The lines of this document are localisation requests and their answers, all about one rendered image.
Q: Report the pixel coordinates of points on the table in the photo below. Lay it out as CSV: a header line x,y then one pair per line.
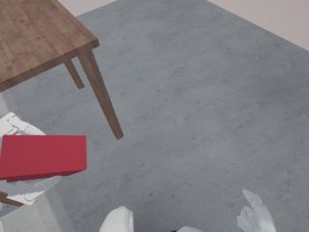
x,y
38,35

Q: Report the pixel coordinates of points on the left robot hand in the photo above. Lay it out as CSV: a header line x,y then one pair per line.
x,y
23,192

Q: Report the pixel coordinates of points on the robot left thigh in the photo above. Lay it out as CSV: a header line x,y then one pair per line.
x,y
118,220

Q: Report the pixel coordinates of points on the sponge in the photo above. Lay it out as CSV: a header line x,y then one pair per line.
x,y
27,157

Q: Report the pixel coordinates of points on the right robot hand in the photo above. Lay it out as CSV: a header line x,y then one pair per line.
x,y
257,219

